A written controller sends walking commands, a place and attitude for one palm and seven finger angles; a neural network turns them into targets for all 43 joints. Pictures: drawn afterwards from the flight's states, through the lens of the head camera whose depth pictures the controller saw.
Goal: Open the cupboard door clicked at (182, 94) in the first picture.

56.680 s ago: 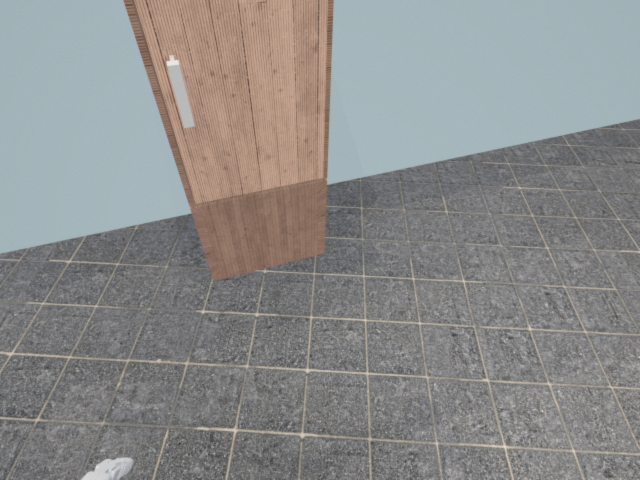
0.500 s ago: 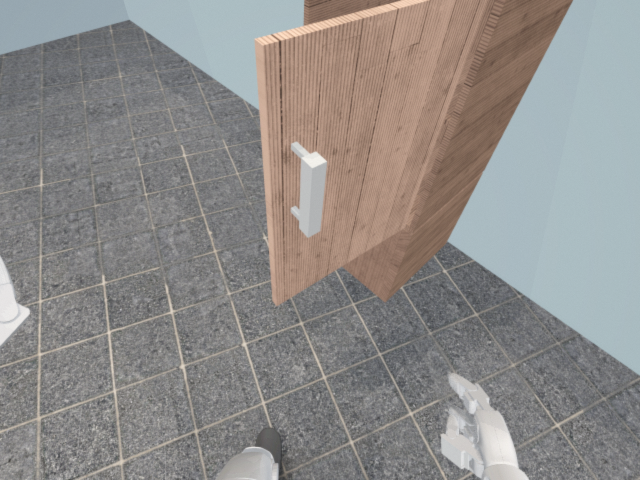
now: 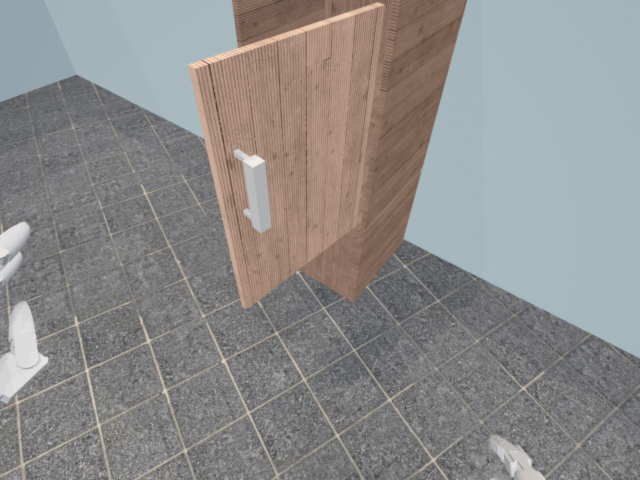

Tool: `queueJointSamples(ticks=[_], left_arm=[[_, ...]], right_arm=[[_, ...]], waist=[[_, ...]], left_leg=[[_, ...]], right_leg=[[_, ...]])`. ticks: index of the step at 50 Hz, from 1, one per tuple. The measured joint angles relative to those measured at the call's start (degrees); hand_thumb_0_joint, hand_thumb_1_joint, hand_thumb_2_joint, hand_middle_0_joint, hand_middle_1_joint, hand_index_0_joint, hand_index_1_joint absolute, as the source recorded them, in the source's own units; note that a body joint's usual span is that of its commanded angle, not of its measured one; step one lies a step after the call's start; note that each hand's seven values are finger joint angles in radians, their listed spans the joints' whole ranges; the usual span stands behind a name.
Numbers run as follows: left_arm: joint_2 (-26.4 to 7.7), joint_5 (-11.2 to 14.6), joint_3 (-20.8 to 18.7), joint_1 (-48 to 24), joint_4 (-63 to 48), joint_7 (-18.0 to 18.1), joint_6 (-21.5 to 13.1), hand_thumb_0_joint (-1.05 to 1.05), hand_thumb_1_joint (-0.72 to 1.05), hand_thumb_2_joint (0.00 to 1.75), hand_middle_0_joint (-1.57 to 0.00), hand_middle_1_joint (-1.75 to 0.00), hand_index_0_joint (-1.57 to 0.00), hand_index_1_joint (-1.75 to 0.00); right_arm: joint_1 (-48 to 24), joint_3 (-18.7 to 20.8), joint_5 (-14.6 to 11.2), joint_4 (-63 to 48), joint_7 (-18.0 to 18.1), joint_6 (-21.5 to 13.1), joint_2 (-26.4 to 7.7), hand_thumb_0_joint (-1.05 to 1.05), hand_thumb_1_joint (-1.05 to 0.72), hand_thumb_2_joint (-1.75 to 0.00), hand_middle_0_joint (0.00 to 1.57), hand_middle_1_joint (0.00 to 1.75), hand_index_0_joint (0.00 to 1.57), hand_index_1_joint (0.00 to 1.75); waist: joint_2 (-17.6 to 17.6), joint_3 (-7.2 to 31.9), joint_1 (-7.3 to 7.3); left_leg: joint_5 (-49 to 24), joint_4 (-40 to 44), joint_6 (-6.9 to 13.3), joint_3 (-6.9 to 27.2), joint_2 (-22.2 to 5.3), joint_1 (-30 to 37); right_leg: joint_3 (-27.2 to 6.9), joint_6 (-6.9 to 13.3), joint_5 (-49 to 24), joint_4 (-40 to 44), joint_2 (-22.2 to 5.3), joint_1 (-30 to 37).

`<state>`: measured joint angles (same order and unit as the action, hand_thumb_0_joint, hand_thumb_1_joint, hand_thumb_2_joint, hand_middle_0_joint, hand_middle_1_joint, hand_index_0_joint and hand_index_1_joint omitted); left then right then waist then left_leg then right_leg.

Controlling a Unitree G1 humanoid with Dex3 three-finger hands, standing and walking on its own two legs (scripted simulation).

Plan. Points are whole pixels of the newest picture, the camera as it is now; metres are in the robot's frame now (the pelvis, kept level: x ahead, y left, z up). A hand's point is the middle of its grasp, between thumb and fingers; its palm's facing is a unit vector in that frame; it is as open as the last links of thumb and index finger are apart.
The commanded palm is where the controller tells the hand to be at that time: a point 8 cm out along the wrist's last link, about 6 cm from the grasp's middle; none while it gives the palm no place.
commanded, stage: stop stepping back and stand still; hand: left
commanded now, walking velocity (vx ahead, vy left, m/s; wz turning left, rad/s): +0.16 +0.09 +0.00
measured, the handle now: (250, 191) +0.58 +0.15 +0.03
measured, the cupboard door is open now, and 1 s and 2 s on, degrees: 82 82 82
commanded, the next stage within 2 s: let the arm hang, fingers relaxed in 0.82 s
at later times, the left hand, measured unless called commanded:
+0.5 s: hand out of the picture +0.17 +0.29 +0.17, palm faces +0.44 -0.76 -0.48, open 7.4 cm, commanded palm +0.11 +0.33 +0.18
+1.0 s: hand (14, 410) +0.18 +0.32 +0.07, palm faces +0.28 -0.81 -0.52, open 7.4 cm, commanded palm none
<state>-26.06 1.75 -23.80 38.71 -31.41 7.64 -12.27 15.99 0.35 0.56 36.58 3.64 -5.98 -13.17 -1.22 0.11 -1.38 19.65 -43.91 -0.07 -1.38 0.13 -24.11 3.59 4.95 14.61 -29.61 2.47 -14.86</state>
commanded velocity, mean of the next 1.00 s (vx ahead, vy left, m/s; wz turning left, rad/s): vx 0.02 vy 0.01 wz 0.00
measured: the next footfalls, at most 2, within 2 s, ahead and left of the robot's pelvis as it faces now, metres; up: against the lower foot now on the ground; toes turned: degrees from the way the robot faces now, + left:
left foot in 0.20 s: +0.01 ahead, +0.16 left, +0.00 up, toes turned +6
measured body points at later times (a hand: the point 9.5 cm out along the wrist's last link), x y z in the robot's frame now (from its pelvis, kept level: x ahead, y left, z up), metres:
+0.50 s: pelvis -0.02 +0.03 +0.00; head -0.01 +0.02 +0.45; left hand +0.14 +0.33 +0.19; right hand +0.16 -0.20 -0.08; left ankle -0.03 +0.15 -0.74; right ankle +0.02 -0.07 -0.74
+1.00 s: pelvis -0.03 +0.05 +0.00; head -0.02 +0.02 +0.45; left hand +0.16 +0.36 +0.10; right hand +0.14 -0.19 -0.11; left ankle -0.03 +0.15 -0.74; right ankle +0.02 -0.07 -0.74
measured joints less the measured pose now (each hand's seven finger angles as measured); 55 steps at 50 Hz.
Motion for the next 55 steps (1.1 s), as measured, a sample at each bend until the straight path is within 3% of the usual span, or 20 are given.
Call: queueJointSamples(ticks=[3,10,11,13,16,22,34,46,48,52,55], left_arm=[[1.82,-0.39,-0.32,-2.12,3.31,0.54,-1.15,0.02,0.89,0.9,-0.22,-0.3,-0.22,-0.31],[5.83,-0.9,1.91,-10.47,11.01,1.8,-0.27,0.01,0.89,0.9,-0.21,-0.3,-0.21,-0.31],[6.07,-0.91,2.29,-10.69,10.74,1.75,-0.15,0.01,0.89,0.9,-0.21,-0.3,-0.21,-0.31],[5.86,-0.83,2.58,-10.06,9.67,1.54,0.05,0.02,0.89,0.9,-0.21,-0.3,-0.21,-0.31],[4.58,-0.78,2.18,-7.54,7.12,1.08,0.01,0.02,0.89,0.9,-0.21,-0.3,-0.21,-0.31],[2.66,-0.48,0.78,-7.36,5.13,0.98,-1.05,0.02,0.89,0.9,-0.22,-0.3,-0.21,-0.31],[4.53,-0.22,1.99,-8.49,6.99,0.69,1.4,0.02,0.89,0.9,-0.21,-0.3,-0.21,-0.31],[3.31,0.03,0.88,-7.06,5.4,0.91,0.09,0.02,0.89,0.9,-0.21,-0.3,-0.21,-0.31],[2.63,-1.18,4.82,-11.54,14.26,-1.13,-0.31,0.01,0.89,0.9,-0.21,-0.3,-0.21,-0.31],[5.31,-3.0,14.44,-21.88,41.5,-5.96,9.82,0.0,0.9,0.9,-0.2,-0.3,-0.2,-0.3],[9.02,-3.85,19.68,-24.68,58.33,-7.59,13.9,0.01,0.91,0.9,-0.2,-0.3,-0.2,-0.3]], right_arm=[[1.17,0.18,0.08,2.11,0.52,0.55,-0.23,0.01,-0.9,-0.9,0.2,0.3,0.2,0.3],[1.11,0.27,0.07,2.85,1.75,-1.5,-1.27,0.01,-0.9,-0.9,0.2,0.3,0.2,0.3],[0.36,0.4,0.12,2.83,1.67,-1.69,-1.19,0.01,-0.9,-0.9,0.2,0.3,0.2,0.3],[-1.26,0.21,0.06,2.53,1.36,-1.56,-0.38,0.01,-0.9,-0.9,0.2,0.3,0.2,0.3],[-2.54,-0.5,-0.08,0.92,0.8,-1.88,0.72,0.01,-0.9,-0.9,0.2,0.3,0.2,0.3],[-4.17,-1.26,-0.14,-0.81,0.13,-2.54,1.55,0.01,-0.9,-0.9,0.2,0.3,0.21,0.3],[-4.01,-1.71,-0.33,-0.84,0.16,-1.62,1.65,0.01,-0.9,-0.89,0.2,0.3,0.21,0.3],[-3.96,-1.4,-0.23,-1.18,0.29,-1.19,1.48,0.01,-0.9,-0.89,0.2,0.3,0.21,0.3],[-4.63,-0.36,-0.55,2.13,-1.9,-2.96,-0.08,0.01,-0.9,-0.9,0.2,0.3,0.21,0.3],[-8.36,-0.02,0.19,7.86,-4.18,1.88,-4.02,0.0,-0.9,-0.89,0.2,0.3,0.21,0.3],[-9.48,0.09,0.68,10.02,-4.26,4.18,-4.55,0.0,-0.9,-0.89,0.2,0.3,0.21,0.3]], waist=[[-0.21,1.79,1.58],[2.2,2.6,0.91],[2.35,1.95,0.67],[1.34,0.27,0.9],[0.45,-0.53,0.86],[1.05,-1.41,1.5],[0.92,-2.77,1.87],[1.66,-2.62,1.54],[2.95,-1.33,1.7],[5.31,-0.39,1.3],[5.42,-1.85,0.17]], left_leg=[[-0.25,-6.28,-0.03,-0.17,-0.25,-0.78],[0.19,14.21,2.56,-0.77,-2.82,11.48],[-2.48,15.97,1.61,-0.5,-2.88,12.15],[-4.02,15.99,-0.58,-1.15,-2.52,12.9],[-3.58,15.76,-1.58,-1.98,-2.44,13.26],[-3.03,14.5,-0.97,-2.12,-2.57,12.38],[-4.52,16.94,0.42,-2.57,-1.14,12.94],[-5.31,17.67,0.53,-2.48,-1.32,12.51],[-4.95,15.65,0.69,-1.65,-0.94,10.0],[-3.97,12.13,1.36,-1.65,0.59,6.67],[-3.45,10.79,1.17,-2.03,0.5,6.29]], right_leg=[[-0.75,-0.16,-1.52,1.89,-0.68,-0.15],[1.91,-1.04,-0.95,0.32,-1.58,-1.45],[2.18,-1.25,-0.68,-0.41,-1.66,-1.71],[1.49,-1.56,-0.67,-0.94,-2.12,-1.33],[0.64,-1.91,-0.9,-1.0,-2.19,-1.22],[0.48,-2.47,-1.67,-0.13,-2.06,-1.16],[-0.05,-4.14,-3.64,2.76,-3.3,-0.35],[0.06,-4.23,-5.22,5.02,-3.04,-0.04],[0.88,-4.25,-4.68,3.25,-3.61,-2.02],[0.45,-4.09,-2.06,-3.2,-5.25,-6.61],[-0.02,-4.11,-1.16,-5.3,-5.22,-7.51]])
